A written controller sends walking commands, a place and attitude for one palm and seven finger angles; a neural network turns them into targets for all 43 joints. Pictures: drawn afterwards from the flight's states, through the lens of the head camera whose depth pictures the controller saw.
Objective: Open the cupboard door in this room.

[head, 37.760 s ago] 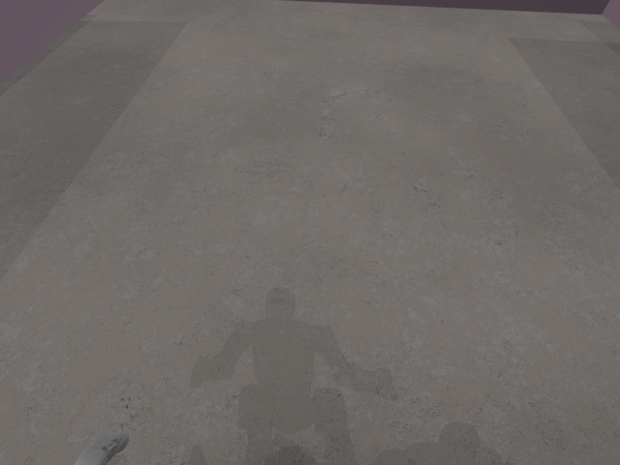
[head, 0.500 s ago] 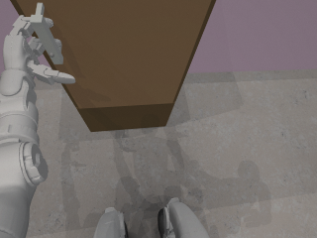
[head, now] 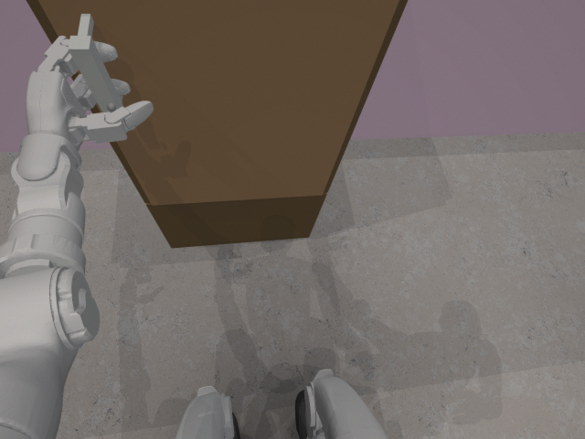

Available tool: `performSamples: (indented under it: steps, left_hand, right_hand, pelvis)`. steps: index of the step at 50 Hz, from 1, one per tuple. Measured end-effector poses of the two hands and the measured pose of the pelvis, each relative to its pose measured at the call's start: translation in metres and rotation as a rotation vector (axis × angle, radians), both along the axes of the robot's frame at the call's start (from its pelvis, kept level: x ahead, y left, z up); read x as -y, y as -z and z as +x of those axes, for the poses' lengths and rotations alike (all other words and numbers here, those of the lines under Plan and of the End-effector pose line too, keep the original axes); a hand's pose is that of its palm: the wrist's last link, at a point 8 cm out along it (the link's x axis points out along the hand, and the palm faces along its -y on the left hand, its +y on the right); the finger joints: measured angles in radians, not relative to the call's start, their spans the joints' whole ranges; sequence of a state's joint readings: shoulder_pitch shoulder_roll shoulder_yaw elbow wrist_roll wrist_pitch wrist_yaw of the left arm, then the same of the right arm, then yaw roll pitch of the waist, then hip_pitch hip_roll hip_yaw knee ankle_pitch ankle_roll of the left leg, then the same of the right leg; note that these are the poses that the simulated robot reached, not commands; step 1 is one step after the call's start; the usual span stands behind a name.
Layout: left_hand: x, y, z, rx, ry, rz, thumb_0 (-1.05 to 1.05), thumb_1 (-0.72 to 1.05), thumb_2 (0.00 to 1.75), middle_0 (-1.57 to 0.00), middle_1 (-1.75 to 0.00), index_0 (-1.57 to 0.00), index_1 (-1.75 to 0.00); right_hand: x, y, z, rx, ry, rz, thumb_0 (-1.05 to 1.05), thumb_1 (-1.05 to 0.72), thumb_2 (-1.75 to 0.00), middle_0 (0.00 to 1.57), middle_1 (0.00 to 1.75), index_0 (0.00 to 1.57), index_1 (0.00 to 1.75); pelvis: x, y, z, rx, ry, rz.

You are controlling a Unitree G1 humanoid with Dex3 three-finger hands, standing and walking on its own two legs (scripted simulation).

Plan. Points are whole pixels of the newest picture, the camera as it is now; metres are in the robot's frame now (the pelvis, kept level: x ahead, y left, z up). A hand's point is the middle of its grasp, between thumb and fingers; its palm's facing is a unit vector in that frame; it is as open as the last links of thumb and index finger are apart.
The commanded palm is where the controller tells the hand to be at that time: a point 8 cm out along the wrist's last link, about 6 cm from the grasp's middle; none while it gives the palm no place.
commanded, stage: close the thumb around the handle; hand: left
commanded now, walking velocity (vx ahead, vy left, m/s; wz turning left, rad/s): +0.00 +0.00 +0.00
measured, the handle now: (102, 73) +0.58 +0.19 +0.08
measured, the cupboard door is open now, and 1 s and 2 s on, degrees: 0 18 43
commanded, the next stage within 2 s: pull the door open along its arc in 0.30 s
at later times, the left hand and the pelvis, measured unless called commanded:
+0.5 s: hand (122, 109) +0.53 +0.17 +0.07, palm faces +0.01 -1.00 -0.02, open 5.6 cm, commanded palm +0.50 +0.21 +0.07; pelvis -0.01 -0.01 +0.00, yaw +0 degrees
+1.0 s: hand (148, 187) +0.41 +0.13 +0.07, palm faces +0.20 -0.97 +0.10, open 6.0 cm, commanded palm +0.36 +0.18 +0.07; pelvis +0.01 -0.01 +0.02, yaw +0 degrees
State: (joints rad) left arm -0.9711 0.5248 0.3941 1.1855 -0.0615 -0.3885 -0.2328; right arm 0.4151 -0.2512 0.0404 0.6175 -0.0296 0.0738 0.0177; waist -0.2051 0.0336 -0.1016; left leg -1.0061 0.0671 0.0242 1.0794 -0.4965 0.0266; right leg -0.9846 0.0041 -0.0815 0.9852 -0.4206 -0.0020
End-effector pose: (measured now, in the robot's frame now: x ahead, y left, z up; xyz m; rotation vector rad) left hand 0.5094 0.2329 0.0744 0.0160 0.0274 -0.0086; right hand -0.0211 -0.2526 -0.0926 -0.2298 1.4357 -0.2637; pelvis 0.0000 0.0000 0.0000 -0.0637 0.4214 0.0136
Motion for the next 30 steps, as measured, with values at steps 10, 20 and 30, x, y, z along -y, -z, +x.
performSamples:
  steps: [10,20,30]
  left_hand:
    - [0.006,0.001,-0.001,-0.001,-0.007,0.007,0.01,0.67,0.8,-0.38,-1.32,-0.38,-1.32]
    - [0.011,0.002,-0.001,0.002,-0.006,0.002,0.01,0.73,0.85,-0.39,-1.35,-0.38,-1.34]
    - [0.014,0.002,-0.011,0.003,-0.02,0.004,0.01,0.75,0.82,-0.37,-1.35,-0.35,-1.35]
  right_hand:
    - [0.0,0.001,0.003,0.015,-0.002,0.001,0.0,-0.91,-0.9,0.21,0.3,0.2,0.3]
    - [0.008,0.002,0.001,0.023,-0.001,-0.012,0.0,-0.91,-0.9,0.2,0.3,0.2,0.3]
    - [0.01,0.001,-0.001,0.024,0.008,0.003,0.0,-0.91,-0.9,0.2,0.3,0.2,0.3]
  pelvis:
    - [0.0,0.0,0.0,0.007,-0.001,0.003]
    - [0.004,0.002,-0.005,0.006,0.002,0.007]
    - [0.007,-0.001,-0.004,0.012,0.01,0.014]
